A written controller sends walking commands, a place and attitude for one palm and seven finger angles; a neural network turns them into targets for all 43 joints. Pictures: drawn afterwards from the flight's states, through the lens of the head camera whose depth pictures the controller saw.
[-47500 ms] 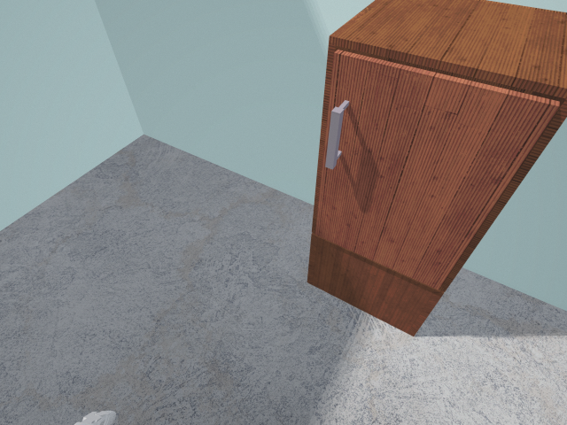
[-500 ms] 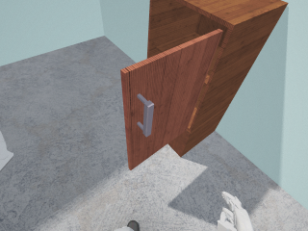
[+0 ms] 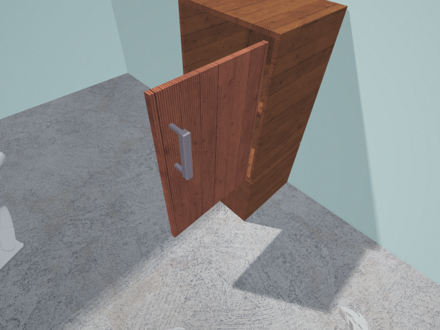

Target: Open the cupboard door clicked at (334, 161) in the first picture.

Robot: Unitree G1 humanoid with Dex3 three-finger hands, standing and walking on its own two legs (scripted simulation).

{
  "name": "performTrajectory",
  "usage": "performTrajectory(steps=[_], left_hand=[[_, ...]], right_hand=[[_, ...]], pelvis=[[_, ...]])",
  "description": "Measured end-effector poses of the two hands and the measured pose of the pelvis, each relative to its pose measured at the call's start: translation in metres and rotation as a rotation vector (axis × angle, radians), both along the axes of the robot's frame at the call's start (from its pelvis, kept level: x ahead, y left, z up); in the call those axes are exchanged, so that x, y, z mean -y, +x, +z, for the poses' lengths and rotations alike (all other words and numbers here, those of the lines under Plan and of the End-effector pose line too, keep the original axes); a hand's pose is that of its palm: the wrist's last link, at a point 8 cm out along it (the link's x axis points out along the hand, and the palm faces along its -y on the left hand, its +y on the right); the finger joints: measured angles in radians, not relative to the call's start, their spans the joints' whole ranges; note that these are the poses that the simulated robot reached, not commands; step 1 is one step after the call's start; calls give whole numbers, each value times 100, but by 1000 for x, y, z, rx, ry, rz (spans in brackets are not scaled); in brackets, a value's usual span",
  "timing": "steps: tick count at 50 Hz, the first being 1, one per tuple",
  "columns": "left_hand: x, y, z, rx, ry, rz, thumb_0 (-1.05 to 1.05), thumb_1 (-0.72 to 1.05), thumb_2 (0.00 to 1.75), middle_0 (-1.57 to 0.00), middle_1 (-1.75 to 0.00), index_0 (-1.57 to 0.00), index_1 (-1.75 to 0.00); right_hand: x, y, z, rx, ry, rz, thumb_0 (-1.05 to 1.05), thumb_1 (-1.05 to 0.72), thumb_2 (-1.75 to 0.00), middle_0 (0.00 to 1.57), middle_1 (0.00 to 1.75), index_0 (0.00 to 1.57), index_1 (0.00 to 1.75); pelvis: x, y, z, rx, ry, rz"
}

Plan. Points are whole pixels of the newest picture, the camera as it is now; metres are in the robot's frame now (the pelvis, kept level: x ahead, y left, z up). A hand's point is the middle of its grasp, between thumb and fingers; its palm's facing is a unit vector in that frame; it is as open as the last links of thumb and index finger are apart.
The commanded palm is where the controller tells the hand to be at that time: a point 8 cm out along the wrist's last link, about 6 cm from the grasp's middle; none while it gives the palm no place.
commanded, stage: stop stepping back and stand still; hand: left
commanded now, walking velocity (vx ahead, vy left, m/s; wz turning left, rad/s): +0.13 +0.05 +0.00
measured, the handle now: (181, 152) +0.52 +0.13 +0.01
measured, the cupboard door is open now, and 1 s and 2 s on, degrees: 91 91 91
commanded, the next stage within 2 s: let the arm hang, fingers relaxed in 0.62 s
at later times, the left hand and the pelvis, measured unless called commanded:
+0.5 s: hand out of the picture +0.15 +0.30 +0.15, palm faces +0.45 -0.77 -0.46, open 7.4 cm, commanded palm +0.10 +0.33 +0.18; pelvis -0.04 +0.03 +0.00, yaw +2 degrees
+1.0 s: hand out of the picture +0.02 +0.22 -0.16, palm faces -0.01 -0.98 -0.21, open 7.4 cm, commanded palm none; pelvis -0.05 +0.03 -0.01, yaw +4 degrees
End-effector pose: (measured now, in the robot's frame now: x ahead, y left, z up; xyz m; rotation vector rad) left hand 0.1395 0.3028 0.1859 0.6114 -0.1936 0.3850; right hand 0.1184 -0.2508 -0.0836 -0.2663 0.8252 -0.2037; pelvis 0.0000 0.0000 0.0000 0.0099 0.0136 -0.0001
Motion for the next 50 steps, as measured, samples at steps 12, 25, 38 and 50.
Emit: performTrajectory(steps=[12,25,38,50], left_hand=[[-15,-3,-12,45,-68,17,2,89,90,-21,-31,-21,-30],[-34,-31,-17,-2,-87,64,1,89,90,-21,-31,-22,-30],[-38,-20,-37,-93,-75,26,1,90,90,-20,-31,-21,-30],[38,-122,-319,-1307,-590,153,1,91,90,-19,-30,-20,-30]], right_hand=[[-32,9,6,97,28,40,1,-90,-90,20,30,20,30],[-70,14,11,135,82,122,1,-90,-90,21,30,20,30],[-56,-3,-2,65,71,119,1,-90,-90,20,30,20,30],[-20,-78,-46,-331,40,37,1,-90,-90,20,30,20,30]], pelvis=[[-18,-16,-2,31,-5,30],[-30,-35,2,25,-24,30],[-35,-39,0,10,-27,55],[-31,-50,-6,25,-8,63]])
